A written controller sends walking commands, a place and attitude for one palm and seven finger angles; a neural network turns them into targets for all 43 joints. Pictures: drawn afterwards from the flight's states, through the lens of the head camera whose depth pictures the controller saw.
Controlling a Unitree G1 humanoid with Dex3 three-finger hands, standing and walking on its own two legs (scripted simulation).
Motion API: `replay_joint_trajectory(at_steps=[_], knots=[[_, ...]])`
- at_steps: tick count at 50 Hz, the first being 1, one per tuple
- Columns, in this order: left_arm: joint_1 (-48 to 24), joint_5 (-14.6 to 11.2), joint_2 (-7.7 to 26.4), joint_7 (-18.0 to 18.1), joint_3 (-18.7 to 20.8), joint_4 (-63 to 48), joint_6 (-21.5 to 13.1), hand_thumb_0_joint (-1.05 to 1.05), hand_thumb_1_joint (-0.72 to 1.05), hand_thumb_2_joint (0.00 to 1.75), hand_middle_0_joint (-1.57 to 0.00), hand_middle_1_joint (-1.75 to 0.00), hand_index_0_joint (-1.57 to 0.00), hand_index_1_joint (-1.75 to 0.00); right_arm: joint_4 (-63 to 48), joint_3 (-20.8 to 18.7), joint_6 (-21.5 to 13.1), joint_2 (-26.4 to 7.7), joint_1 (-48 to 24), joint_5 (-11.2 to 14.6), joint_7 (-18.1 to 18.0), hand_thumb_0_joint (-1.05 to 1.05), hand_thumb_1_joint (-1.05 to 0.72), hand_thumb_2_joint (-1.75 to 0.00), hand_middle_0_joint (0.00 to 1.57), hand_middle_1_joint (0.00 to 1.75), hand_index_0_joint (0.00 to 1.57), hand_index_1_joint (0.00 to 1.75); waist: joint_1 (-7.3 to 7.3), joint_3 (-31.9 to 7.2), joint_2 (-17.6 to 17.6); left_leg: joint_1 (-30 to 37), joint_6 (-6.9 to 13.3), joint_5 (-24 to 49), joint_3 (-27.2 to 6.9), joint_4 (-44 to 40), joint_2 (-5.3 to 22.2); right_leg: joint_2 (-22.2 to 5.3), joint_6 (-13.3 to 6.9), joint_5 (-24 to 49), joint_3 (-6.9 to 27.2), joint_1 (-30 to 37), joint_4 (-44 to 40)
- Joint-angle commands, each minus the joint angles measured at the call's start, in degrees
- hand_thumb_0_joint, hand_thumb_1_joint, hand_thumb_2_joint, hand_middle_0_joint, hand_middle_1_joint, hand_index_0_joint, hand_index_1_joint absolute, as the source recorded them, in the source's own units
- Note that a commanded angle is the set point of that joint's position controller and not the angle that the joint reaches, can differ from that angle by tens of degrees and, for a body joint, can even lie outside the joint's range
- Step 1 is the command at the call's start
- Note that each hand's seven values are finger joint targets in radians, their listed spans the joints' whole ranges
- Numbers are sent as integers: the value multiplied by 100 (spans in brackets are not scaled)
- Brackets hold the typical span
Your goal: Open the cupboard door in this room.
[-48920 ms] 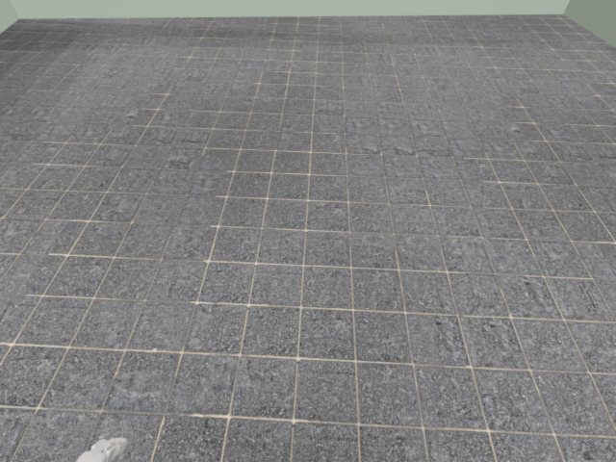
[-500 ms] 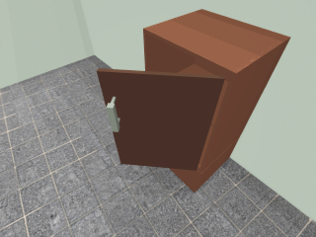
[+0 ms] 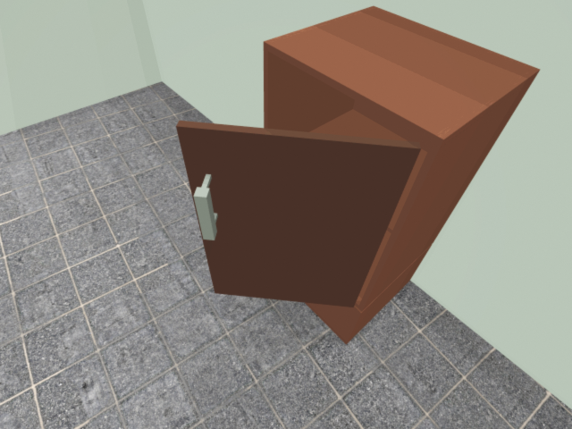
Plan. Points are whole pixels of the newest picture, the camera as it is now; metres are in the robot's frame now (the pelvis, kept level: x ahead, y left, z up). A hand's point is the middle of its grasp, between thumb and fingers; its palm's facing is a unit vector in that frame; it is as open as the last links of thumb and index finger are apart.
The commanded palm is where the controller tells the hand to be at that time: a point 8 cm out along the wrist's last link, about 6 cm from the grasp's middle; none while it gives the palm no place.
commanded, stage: look again from close up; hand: left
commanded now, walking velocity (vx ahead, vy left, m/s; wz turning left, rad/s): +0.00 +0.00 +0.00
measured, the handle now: (208, 207) +0.52 +0.18 -0.05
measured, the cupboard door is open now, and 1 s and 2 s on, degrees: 43 43 43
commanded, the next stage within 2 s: raise the hand with hooked fingers in 0.22 s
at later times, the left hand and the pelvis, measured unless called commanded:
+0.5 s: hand (155, 369) +0.20 +0.19 -0.03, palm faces +0.25 -0.96 -0.12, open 7.6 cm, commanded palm +0.12 +0.24 -0.07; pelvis +0.01 +0.00 -0.01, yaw +2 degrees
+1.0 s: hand (157, 389) +0.18 +0.19 -0.06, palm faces -0.11 -0.99 -0.08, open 10.2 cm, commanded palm +0.15 +0.26 -0.05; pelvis -0.04 -0.04 -0.11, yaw +3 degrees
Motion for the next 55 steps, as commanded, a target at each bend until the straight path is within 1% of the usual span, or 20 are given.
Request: replay_joint_trajectory(at_steps=[1, 15, 16, 17, 18, 19, 20, 21, 23, 27, 29, 32, 34, 37, 39, 44, 46, 50, 52, 55], knots=[[330, 23, 588, 28, 97, -137, -104, 0, 90, 90, -20, -30, -20, -30, -197, -115, -112, -690, 78, -13, -41, 0, -90, -90, 20, 30, 20, 30, 53, 18, 200, 211, 41, 541, -704, -682, 593, -397, -241, 630, 375, -216, -471], [319, 36, 572, 40, 89, 105, -103, 0, 90, 90, -20, -30, -20, -30, -26, -115, -129, -726, -92, 0, -78, 0, -90, -90, 20, 30, 20, 30, 55, -19, 136, 572, 47, 1214, -606, -671, 614, -450, -179, 1126, 368, -95, -530], [650, 99, 547, 263, 54, 210, -161, 0, 90, 90, -20, -30, -20, -30, -394, -141, -125, -868, -285, 50, -63, 0, -90, -90, 20, 30, 20, 30, 119, 152, 255, 467, -116, 2244, -565, 358, 764, -641, -153, 2114, 633, -373, -577], [-3454, -1073, 1984, 263, 1074, -8897, -1270, 0, 88, 89, -20, -32, -20, -32, -2321, -334, -911, -1612, 18, 314, -210, 0, -90, -90, 20, 30, 20, 30, -506, -2662, 1226, 2047, -209, 2577, -701, -267, 147, -61, -278, 2286, -209, -48, 24], [-755, -628, 1460, 404, 884, -7344, -948, 0, 85, 88, -20, -33, -20, -33, -2002, -65, -1465, -1007, -501, 294, -413, 0, -90, -90, 20, 30, 20, 30, 107, -2496, 1893, 2577, -213, 3342, -715, -457, 462, 104, -325, 1002, -228, -454, 580], [-520, -692, 1092, 610, 602, -6669, -664, 0, 83, 87, -21, -34, -21, -34, -1626, -164, -1610, -1038, -427, 288, -441, 0, -90, -90, 20, 30, 20, 30, -55, -2028, 1542, 1769, -406, 2891, -686, -503, 413, 74, -251, 242, -323, -640, 690], [1136, -831, -416, 521, -172, -5407, -174, 0, 81, 86, -21, -36, -21, -36, -1612, -199, -1581, -802, -227, 361, -353, 0, -90, -90, 20, 30, 20, 30, -205, -1037, 886, 1346, -300, 2356, -785, -581, 470, 91, -187, -38, -395, -1145, 609], [84, -1024, -160, 387, 10, -6312, -374, 0, 78, 85, -21, -37, -21, -37, -2037, -281, -1591, -1095, -327, 347, -300, 0, -90, -90, 20, 30, 20, 30, -234, -401, 631, 703, -240, 1581, -842, -416, 388, 42, -164, 110, -414, -1214, 452], [211, -970, 248, 91, 537, -5592, -984, 0, 74, 83, -21, -40, -21, -40, -2289, -390, -1628, -1249, -443, 194, -314, 0, -90, -90, 20, 30, 20, 30, -333, 114, -317, -278, -190, 323, -806, 181, 158, 104, -166, 128, -542, -1739, 249], [2089, -1228, 50, -1174, 1024, -4308, -2408, 0, 64, 79, -22, -47, -22, -47, -2866, -573, -1490, -1192, -775, 94, -95, 0, -90, -90, 20, 30, 20, 30, 303, -546, -1629, -1749, -287, 425, -518, 1373, 19, 224, -213, 412, -627, -2444, 1571], [2258, -1335, 541, -1900, 1574, -4055, -3043, 0, 60, 77, -22, -50, -22, -50, -3146, -695, -1470, -1235, -910, 139, 54, 0, -90, -90, 20, 30, 20, 30, 514, -1005, -850, -2038, -347, 578, -400, 1842, -74, 165, -294, 807, -427, -2439, 2086], [1549, -1595, 1057, -2731, 1945, -4479, -3502, 0, 53, 74, -23, -54, -23, -54, -3594, -695, -1483, -1226, -1022, 205, 104, 0, -90, -90, 20, 30, 20, 30, 429, -1703, 29, -2490, -264, 374, -271, 2562, -137, 85, -281, 797, -105, -2735, 2581], [859, -1839, 1450, -2784, 2320, -5270, -3575, 0, 48, 72, -23, -57, -23, -57, -3756, -686, -1483, -1209, -972, 195, 29, 0, -90, -90, 20, 30, 20, 30, 418, -2108, 316, -2750, -203, 47, -275, 2890, -128, 102, -242, 259, 160, -2893, 2692], [-332, -2229, 1522, -2648, 2346, -6889, -3999, 0, 41, 69, -24, -62, -24, -62, -3825, -596, -1571, -1077, -794, 186, -106, 0, -90, -90, 20, 30, 20, 30, 145, -2585, 1067, -2643, -102, -261, -401, 3316, -14, 113, -194, -505, 515, -3229, 2630], [-995, -2240, 1668, -2593, 2186, -7525, -4223, 0, 36, 67, -24, -64, -24, -64, -3634, -531, -1639, -1123, -648, 154, -236, 0, -90, -90, 20, 30, 20, 30, -155, -2493, 895, -2866, -46, -449, -493, 3636, 76, 156, -187, -820, 698, -3543, 2613], [-959, -2215, 1505, -3170, 1571, -6198, -3598, 0, 25, 62, -25, -72, -25, -72, -3305, -398, -1817, -1322, -595, 307, -475, 0, -90, -90, 20, 30, 20, 30, -489, -1427, 500, -3613, 36, -1140, -603, 3829, 157, 183, -131, -1944, 887, -4042, 2221], [-844, -2146, 1820, -3388, 1802, -5709, -2959, 0, 20, 60, -25, -75, -25, -75, -3364, -387, -1778, -1383, -560, 358, -542, 0, -90, -90, 20, 30, 20, 30, -389, -1589, 307, -3759, 54, -1154, -588, 3757, 123, 102, -85, -2073, 996, -3802, 2052], [-343, -2414, 2308, -3421, 2672, -5529, -1856, 0, 11, 56, -26, -81, -26, -81, -3729, -349, -1597, -1344, -647, 368, -532, 0, -90, -90, 20, 30, 20, 30, 156, -2330, 245, -3433, 36, -568, -616, 3413, 41, -9, -53, -1413, 875, -2836, 2036], [1, -2580, 2207, -3142, 3009, -5886, -1824, 0, 6, 54, -26, -84, -26, -84, -3829, -383, -1544, -1177, -678, 346, -473, 0, -90, -90, 20, 30, 20, 30, 340, -2676, 107, -3203, 10, -135, -625, 3253, 48, -4, 16, -528, 687, -2504, 2191], [65, -2588, 1933, -2699, 3066, -6060, -2208, 0, -1, 51, -27, -88, -27, -88, -3711, -421, -1547, -1044, -580, 279, -380, 0, -90, -90, 20, 30, 20, 30, 346, -2653, -41, -3146, -55, 215, -654, 3139, 90, 101, -2, 317, 414, -2561, 2514]])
